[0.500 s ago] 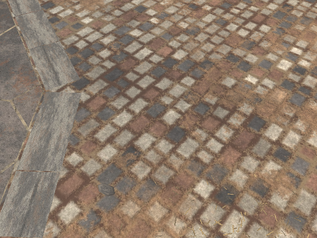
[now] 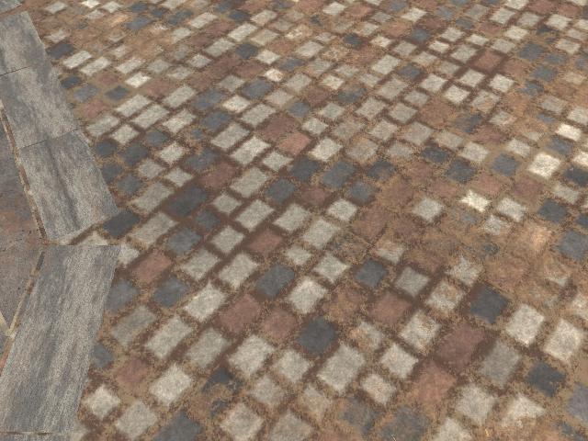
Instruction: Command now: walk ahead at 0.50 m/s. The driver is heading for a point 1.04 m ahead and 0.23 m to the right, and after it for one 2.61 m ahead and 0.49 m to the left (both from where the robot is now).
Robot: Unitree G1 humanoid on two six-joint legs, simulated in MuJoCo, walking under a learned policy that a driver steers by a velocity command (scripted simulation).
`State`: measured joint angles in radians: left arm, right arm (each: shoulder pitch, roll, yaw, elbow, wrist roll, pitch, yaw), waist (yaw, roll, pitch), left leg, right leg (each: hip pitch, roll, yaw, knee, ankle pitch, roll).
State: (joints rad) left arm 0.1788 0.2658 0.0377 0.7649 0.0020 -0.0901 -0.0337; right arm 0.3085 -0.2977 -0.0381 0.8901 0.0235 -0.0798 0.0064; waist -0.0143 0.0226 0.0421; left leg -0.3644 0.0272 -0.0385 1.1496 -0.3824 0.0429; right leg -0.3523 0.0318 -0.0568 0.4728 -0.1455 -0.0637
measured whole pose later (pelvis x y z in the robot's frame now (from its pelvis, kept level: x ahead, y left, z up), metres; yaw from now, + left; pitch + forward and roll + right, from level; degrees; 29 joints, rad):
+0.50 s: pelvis +0.28 +0.06 -0.01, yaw +0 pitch +2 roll -1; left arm 0.35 0.29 0.04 0.91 -0.02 -0.07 0.00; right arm 0.09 -0.27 -0.04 0.79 0.01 -0.09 0.03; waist 0.03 -0.01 0.04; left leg -0.43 -0.01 0.04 0.55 -0.15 0.06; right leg -0.23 0.00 0.04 1.02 -0.47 -0.03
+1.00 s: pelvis +0.56 +0.01 -0.02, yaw -11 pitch +2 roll +1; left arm 0.09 0.27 0.06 0.71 -0.02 -0.06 -0.05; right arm 0.30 -0.29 -0.06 0.93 0.00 -0.04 -0.02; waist -0.04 -0.01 0.04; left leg 0.00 0.04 0.16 0.65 -0.48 -0.01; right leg -0.51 0.02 -0.05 0.60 -0.13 -0.11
